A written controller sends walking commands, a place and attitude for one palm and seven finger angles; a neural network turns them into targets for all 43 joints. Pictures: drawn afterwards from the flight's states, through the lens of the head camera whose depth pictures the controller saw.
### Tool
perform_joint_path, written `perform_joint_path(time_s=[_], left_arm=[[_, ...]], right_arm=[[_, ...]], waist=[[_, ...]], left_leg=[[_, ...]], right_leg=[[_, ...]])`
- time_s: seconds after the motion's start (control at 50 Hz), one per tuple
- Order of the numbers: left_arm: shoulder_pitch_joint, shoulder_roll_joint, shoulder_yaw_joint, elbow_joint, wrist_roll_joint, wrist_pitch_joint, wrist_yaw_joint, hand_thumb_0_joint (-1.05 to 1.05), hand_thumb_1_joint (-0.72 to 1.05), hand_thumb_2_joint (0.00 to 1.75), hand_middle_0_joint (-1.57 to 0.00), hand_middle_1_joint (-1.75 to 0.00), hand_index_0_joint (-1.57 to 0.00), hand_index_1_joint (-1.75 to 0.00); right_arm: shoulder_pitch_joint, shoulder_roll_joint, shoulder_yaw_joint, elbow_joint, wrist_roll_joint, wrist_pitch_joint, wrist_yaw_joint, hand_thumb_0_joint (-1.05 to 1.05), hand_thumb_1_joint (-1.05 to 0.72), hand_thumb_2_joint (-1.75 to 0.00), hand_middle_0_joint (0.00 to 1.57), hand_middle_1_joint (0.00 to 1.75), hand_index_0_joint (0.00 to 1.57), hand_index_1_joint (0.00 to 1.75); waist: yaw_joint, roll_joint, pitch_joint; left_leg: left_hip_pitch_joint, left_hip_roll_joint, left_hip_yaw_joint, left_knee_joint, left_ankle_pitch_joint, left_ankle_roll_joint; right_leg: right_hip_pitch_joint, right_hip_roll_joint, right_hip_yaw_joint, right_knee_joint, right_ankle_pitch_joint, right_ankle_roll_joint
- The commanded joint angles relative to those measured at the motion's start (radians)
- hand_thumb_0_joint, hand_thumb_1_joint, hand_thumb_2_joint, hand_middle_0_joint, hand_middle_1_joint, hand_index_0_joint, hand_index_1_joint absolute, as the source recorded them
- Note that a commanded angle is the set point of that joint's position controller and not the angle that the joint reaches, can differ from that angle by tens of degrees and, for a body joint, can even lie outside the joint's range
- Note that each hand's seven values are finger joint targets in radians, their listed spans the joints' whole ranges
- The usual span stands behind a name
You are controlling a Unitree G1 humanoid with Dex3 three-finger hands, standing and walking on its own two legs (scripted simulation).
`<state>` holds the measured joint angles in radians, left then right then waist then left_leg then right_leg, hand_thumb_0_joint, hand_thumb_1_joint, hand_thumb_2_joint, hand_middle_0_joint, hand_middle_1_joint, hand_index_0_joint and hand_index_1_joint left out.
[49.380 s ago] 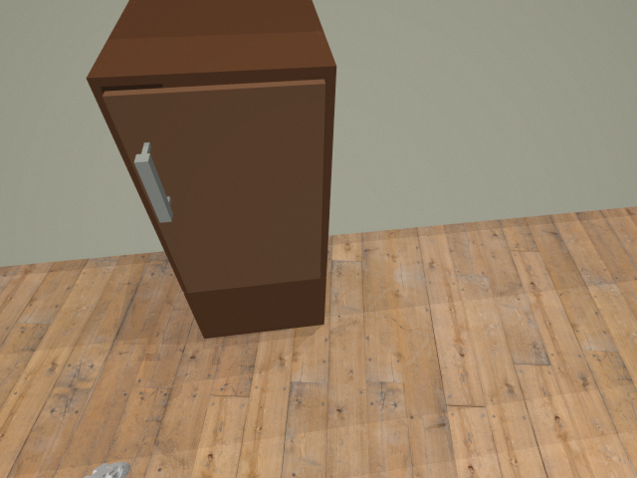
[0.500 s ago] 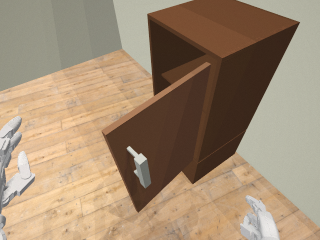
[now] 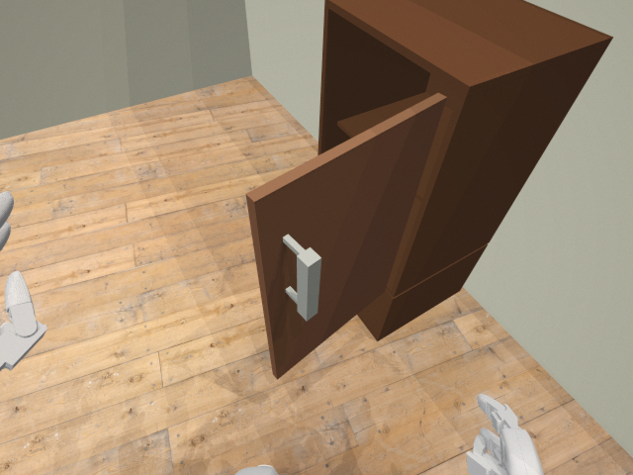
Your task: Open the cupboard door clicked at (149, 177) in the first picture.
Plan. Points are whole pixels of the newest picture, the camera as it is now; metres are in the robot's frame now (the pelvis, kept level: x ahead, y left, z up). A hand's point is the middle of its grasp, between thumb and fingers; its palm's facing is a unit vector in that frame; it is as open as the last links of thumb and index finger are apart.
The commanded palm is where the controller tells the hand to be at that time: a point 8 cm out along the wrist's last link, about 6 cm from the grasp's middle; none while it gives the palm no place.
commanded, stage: step back with the hand held close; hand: left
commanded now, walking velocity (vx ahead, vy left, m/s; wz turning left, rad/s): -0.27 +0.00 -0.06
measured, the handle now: (299, 278) +0.39 +0.05 -0.02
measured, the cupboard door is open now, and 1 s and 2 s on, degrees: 99 99 99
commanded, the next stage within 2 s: stop stepping back and stand still in 0.52 s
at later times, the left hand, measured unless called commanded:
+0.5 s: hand out of the picture +0.15 +0.25 +0.19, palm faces +0.40 -0.81 -0.44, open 7.4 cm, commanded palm +0.09 +0.29 +0.19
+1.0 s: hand out of the picture +0.08 +0.19 +0.16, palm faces +0.28 -0.82 -0.50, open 7.4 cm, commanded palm +0.04 +0.24 +0.19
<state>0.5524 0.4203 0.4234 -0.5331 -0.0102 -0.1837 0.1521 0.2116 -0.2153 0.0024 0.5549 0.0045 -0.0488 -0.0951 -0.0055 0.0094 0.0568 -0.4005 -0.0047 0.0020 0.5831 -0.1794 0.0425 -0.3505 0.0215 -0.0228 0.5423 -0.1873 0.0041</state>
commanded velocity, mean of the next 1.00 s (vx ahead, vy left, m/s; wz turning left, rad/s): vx -0.17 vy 0.05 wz -0.05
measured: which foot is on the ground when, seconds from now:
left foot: down 0.00-0.60, up 0.62-0.70, down 0.72-0.86, up 0.88-1.00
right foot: down 0.00-0.24, up 0.26-0.56, down 0.58-0.74, up 0.76-0.82, down 0.84-1.00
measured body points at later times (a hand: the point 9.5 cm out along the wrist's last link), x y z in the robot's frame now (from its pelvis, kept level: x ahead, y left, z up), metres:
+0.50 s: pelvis -0.07 +0.00 +0.01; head -0.03 +0.03 +0.45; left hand +0.12 +0.29 +0.21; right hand +0.11 -0.22 -0.07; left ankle +0.08 +0.10 -0.73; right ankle -0.23 -0.12 -0.68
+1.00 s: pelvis -0.14 -0.04 +0.01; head -0.15 -0.04 +0.46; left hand +0.05 +0.23 +0.19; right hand -0.06 -0.32 -0.08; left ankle -0.11 +0.09 -0.67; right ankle -0.18 -0.11 -0.73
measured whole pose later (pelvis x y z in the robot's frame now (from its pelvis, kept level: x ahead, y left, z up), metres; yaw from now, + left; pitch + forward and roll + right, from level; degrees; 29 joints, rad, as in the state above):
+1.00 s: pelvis -0.14 -0.04 +0.01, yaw -7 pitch +1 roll +2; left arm 0.65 0.39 0.40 -0.47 -0.03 -0.19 0.13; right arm 0.30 -0.25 -0.03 0.69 0.00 -0.08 -0.07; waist -0.02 -0.04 -0.06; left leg -0.50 -0.01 0.01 0.96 -0.28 -0.02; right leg -0.20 0.02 -0.03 0.49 -0.31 -0.07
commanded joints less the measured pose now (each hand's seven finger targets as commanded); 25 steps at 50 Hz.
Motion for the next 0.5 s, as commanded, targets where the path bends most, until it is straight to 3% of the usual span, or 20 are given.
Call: perform_joint_path(time_s=[0.0, 0.04, 0.08, 0.1, 0.12, 0.14, 0.16, 0.18, 0.2, 0.22, 0.24, 0.26, 0.3, 0.34, 0.4, 0.46, 0.48], left_arm=[[-0.022, 0.183, 0.154, -0.216, -0.004, -0.084, 0.028, 0.0, 0.9, 0.9, -0.2, -0.3, -0.2, -0.3], [-0.037, 0.179, 0.147, -0.225, -0.008, -0.091, 0.031, 0.0, 0.9, 0.9, -0.2, -0.3, -0.2, -0.3], [-0.058, 0.177, 0.125, -0.21, -0.018, -0.087, 0.041, 0.0, 0.9, 0.9, -0.2, -0.3, -0.2, -0.3], [-0.074, 0.171, 0.11, -0.208, -0.02, -0.083, 0.048, 0.0, 0.9, 0.9, -0.2, -0.3, -0.2, -0.3], [-0.086, 0.165, 0.098, -0.198, -0.021, -0.078, 0.051, 0.0, 0.9, 0.9, -0.2, -0.3, -0.2, -0.3], [-0.098, 0.177, 0.104, -0.199, -0.019, -0.076, 0.054, 0.0, 0.9, 0.9, -0.2, -0.3, -0.2, -0.3], [-0.105, 0.186, 0.11, -0.209, -0.022, -0.076, 0.054, 0.0, 0.9, 0.9, -0.2, -0.3, -0.2, -0.3], [-0.099, 0.192, 0.122, -0.212, -0.025, -0.079, 0.053, 0.0, 0.9, 0.9, -0.2, -0.3, -0.2, -0.3], [-0.103, 0.202, 0.134, -0.234, -0.021, -0.085, 0.052, 0.0, 0.9, 0.9, -0.2, -0.3, -0.2, -0.3], [-0.084, 0.194, 0.162, -0.25, -0.013, -0.093, 0.05, 0.0, 0.9, 0.9, -0.2, -0.3, -0.2, -0.3], [-0.114, 0.204, 0.175, -0.269, 0.001, -0.096, 0.047, 0.0, 0.9, 0.9, -0.2, -0.3, -0.2, -0.3], [-0.138, 0.228, 0.192, -0.283, 0.0, -0.101, 0.047, 0.0, 0.9, 0.9, -0.2, -0.3, -0.2, -0.3], [-0.067, 0.218, 0.187, -0.254, -0.016, -0.105, 0.038, 0.0, 0.9, 0.9, -0.2, -0.3, -0.2, -0.3], [-0.005, 0.176, 0.157, -0.263, -0.034, -0.085, 0.039, 0.0, 0.9, 0.9, -0.2, -0.3, -0.2, -0.3], [-0.019, 0.147, 0.108, -0.295, -0.046, -0.079, 0.031, 0.0, 0.9, 0.9, -0.2, -0.3, -0.2, -0.3], [-0.053, 0.16, 0.098, -0.287, -0.059, -0.089, 0.015, 0.0, 0.9, 0.9, -0.2, -0.3, -0.2, -0.3], [-0.055, 0.179, 0.114, -0.28, -0.062, -0.097, 0.011, 0.0, 0.9, 0.9, -0.2, -0.3, -0.2, -0.3]], right_arm=[[-0.095, -0.148, -0.062, -0.146, -0.008, -0.073, -0.006, 0.0, -0.9, -0.9, 0.2, 0.3, 0.2, 0.3], [-0.086, -0.143, -0.063, -0.133, -0.01, -0.077, -0.002, 0.0, -0.9, -0.9, 0.2, 0.3, 0.2, 0.3], [-0.073, -0.127, -0.062, -0.098, -0.01, -0.072, 0.006, 0.0, -0.9, -0.9, 0.2, 0.3, 0.2, 0.3], [-0.067, -0.128, -0.064, -0.081, -0.01, -0.067, 0.01, 0.0, -0.9, -0.9, 0.2, 0.3, 0.2, 0.3], [-0.074, -0.118, -0.061, -0.077, -0.009, -0.063, 0.011, 0.0, -0.9, -0.9, 0.2, 0.3, 0.2, 0.3], [-0.076, -0.121, -0.059, -0.074, -0.008, -0.059, 0.009, 0.0, -0.9, -0.9, 0.2, 0.3, 0.2, 0.3], [-0.087, -0.128, -0.057, -0.077, -0.007, -0.057, 0.005, 0.0, -0.9, -0.9, 0.2, 0.3, 0.2, 0.3], [-0.098, -0.135, -0.057, -0.086, -0.005, -0.056, -0.001, 0.0, -0.9, -0.9, 0.2, 0.3, 0.2, 0.3], [-0.131, -0.155, -0.059, -0.099, -0.008, -0.061, -0.008, 0.0, -0.9, -0.9, 0.2, 0.3, 0.2, 0.3], [-0.142, -0.156, -0.058, -0.107, -0.016, -0.072, -0.009, 0.0, -0.9, -0.9, 0.2, 0.3, 0.2, 0.3], [-0.135, -0.129, -0.061, -0.102, -0.029, -0.085, -0.008, 0.0, -0.9, -0.9, 0.2, 0.3, 0.2, 0.3], [-0.125, -0.112, -0.07, -0.088, -0.029, -0.094, -0.001, 0.0, -0.9, -0.9, 0.2, 0.3, 0.2, 0.3], [-0.133, -0.132, -0.089, -0.082, -0.018, -0.105, 0.018, 0.0, -0.9, -0.9, 0.2, 0.3, 0.2, 0.3], [-0.132, -0.114, -0.085, -0.074, -0.017, -0.112, 0.033, 0.0, -0.9, -0.9, 0.2, 0.3, 0.2, 0.3], [-0.11, -0.107, -0.068, -0.049, -0.019, -0.128, 0.039, 0.0, -0.9, -0.9, 0.2, 0.3, 0.2, 0.3], [-0.076, -0.111, -0.059, -0.02, -0.031, -0.133, 0.046, 0.0, -0.9, -0.9, 0.2, 0.3, 0.2, 0.3], [-0.08, -0.108, -0.058, -0.018, -0.036, -0.126, 0.047, 0.0, -0.9, -0.9, 0.2, 0.3, 0.2, 0.3]], waist=[[0.003, 0.081, -0.119], [-0.003, 0.007, -0.101], [-0.009, -0.112, -0.108], [-0.014, -0.137, -0.126], [-0.019, -0.155, -0.122], [-0.021, -0.153, -0.123], [-0.02, -0.095, -0.113], [-0.017, -0.019, -0.097], [-0.011, 0.149, -0.071], [0.004, 0.332, -0.121], [-0.002, 0.337, -0.142], [-0.002, 0.234, -0.159], [0.012, 0.125, -0.213], [0.017, 0.156, -0.219], [0.003, 0.264, -0.238], [0.002, 0.272, -0.283], [0.009, 0.256, -0.281]], left_leg=[[-0.214, 0.112, -0.127, -0.199, -0.442, 0.039], [-0.122, 0.071, -0.088, -0.079, -0.395, 0.015], [0.071, 0.012, -0.021, 0.132, -0.255, -0.029], [0.134, 0.003, -0.012, 0.194, -0.21, -0.039], [0.179, 0.007, -0.01, 0.195, -0.185, -0.037], [0.194, 0.014, -0.013, 0.132, -0.178, -0.033], [0.174, 0.033, -0.041, 0.033, -0.196, -0.023], [0.106, 0.077, -0.108, -0.083, -0.254, -0.004], [-0.053, 0.171, -0.228, -0.253, -0.363, 0.032], [-0.268, 0.318, -0.412, -0.456, -0.582, 0.095], [-0.346, 0.383, -0.468, -0.53, -0.59, 0.137], [-0.288, 0.389, -0.433, -0.496, -0.501, 0.138], [-0.114, 0.347, -0.308, -0.376, -0.355, 0.121], [-0.009, 0.286, -0.216, -0.373, -0.273, 0.092], [0.143, 0.243, -0.162, -0.422, -0.232, 0.039], [0.264, 0.231, -0.124, -0.431, -0.116, -0.018], [0.267, 0.227, -0.104, -0.39, -0.05, -0.035]], right_leg=[[0.205, -0.044, 0.143, -0.056, -0.171, -0.017], [0.054, -0.094, 0.221, -0.155, -0.263, -0.043], [-0.163, -0.203, 0.298, -0.275, -0.319, -0.095], [-0.211, -0.243, 0.301, -0.296, -0.289, -0.118], [-0.244, -0.249, 0.277, -0.297, -0.258, -0.114], [-0.246, -0.225, 0.225, -0.273, -0.242, -0.092], [-0.235, -0.178, 0.175, -0.224, -0.251, -0.062], [-0.199, -0.115, 0.132, -0.145, -0.27, -0.032], [-0.092, -0.041, 0.086, 0.017, -0.264, -0.006], [0.128, 0.059, 0.03, 0.341, -0.208, 0.019], [0.184, 0.084, 0.064, 0.604, -0.239, 0.018], [0.134, 0.072, 0.097, 0.704, -0.256, 0.012], [0.055, 0.071, 0.093, 0.667, -0.28, 0.011], [0.009, 0.059, 0.035, 0.569, -0.317, 0.006], [0.024, 0.068, -0.028, 0.31, -0.363, -0.006], [0.08, 0.072, -0.057, 0.01, -0.378, -0.027], [0.115, 0.053, -0.046, -0.134, -0.314, -0.041]])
